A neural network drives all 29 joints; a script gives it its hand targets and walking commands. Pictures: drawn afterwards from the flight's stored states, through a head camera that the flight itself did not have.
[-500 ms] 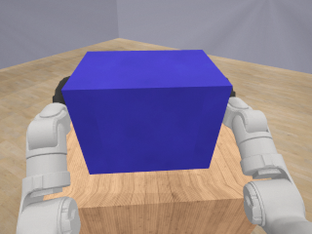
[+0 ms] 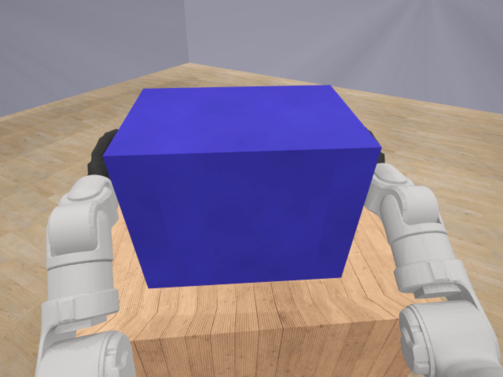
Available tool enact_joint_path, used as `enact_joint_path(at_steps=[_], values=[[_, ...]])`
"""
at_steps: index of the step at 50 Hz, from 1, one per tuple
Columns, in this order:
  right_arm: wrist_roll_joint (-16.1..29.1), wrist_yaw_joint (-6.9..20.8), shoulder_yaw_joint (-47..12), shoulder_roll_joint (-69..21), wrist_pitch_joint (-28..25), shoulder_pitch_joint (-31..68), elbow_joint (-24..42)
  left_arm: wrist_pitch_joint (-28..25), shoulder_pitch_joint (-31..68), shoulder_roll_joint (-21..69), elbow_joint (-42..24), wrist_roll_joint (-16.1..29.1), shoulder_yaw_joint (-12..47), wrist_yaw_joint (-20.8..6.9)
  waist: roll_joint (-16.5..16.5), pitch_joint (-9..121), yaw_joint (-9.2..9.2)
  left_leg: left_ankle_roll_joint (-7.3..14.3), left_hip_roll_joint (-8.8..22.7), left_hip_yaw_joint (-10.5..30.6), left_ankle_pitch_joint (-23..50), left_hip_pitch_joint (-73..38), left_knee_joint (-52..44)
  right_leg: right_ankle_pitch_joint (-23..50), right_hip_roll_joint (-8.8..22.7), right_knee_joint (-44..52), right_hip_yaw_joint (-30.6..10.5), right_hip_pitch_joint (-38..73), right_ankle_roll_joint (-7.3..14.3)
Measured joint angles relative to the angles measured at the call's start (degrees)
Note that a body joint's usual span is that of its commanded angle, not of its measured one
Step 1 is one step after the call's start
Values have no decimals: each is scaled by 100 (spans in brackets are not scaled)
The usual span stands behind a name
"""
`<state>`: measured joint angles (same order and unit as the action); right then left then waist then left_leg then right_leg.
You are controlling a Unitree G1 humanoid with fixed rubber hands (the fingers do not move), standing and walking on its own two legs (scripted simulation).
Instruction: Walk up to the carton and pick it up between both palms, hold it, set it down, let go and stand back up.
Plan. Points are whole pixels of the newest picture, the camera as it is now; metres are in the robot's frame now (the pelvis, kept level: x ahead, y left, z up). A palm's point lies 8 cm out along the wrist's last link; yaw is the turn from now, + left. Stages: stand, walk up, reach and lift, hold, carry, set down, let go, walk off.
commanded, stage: hold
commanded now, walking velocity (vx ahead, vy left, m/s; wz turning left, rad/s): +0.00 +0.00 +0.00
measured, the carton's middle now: (242, 183) +0.37 +0.00 +0.21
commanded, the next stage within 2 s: none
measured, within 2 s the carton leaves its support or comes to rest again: neither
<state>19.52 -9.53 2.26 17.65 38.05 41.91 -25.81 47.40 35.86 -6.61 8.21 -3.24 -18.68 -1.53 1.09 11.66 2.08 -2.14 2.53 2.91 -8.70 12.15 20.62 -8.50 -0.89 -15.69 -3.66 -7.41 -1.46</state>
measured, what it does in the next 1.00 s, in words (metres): stands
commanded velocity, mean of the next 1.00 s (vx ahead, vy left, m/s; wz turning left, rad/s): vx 0.00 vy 0.00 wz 0.00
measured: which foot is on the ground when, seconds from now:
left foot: down 0.00-1.00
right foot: down 0.00-1.00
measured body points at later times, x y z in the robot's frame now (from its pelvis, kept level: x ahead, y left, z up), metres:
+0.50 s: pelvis -0.01 +0.00 +0.00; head -0.08 +0.01 +0.44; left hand +0.36 +0.21 +0.24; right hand +0.37 -0.20 +0.25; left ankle +0.02 +0.14 -0.75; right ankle +0.00 -0.14 -0.75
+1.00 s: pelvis +0.00 +0.00 +0.00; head -0.07 +0.01 +0.44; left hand +0.36 +0.20 +0.23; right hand +0.37 -0.20 +0.23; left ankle +0.02 +0.14 -0.75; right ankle +0.00 -0.14 -0.75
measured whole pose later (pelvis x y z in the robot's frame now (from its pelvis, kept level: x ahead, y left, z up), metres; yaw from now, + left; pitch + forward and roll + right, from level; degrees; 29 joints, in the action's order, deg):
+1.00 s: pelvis +0.00 +0.00 +0.00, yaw +1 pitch +1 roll -1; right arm 19.1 -8.9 2.3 17.6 37.7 43.5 -28.4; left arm 46.8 37.0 -7.1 10.6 -2.8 -18.5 -1.2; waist 1.0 11.9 2.8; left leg -2.1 2.1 3.7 -8.1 13.5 20.5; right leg -8.1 -0.8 -15.4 -3.4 -8.4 -1.5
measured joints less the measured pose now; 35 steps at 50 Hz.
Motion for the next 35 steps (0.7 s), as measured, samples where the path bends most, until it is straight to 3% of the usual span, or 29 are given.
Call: enact_joint_path(at_steps=[14,22,35], values=[[-145,3,88,-125,11,243,-306,-43,246,-168,382,-8,-31,-108,-53,-32,93,-38,-13,130,115,119,-29,30,-7,-51,110,-108,32],[-141,-27,75,-83,-4,269,-336,-144,369,-132,586,4,-91,-105,-80,52,7,-9,-21,61,104,147,-25,39,3,-63,33,-166,6],[-98,62,48,-65,-76,324,-542,-76,350,-191,581,-27,47,-65,-103,59,32,17,-55,82,63,96,7,27,31,-13,43,-66,-19]])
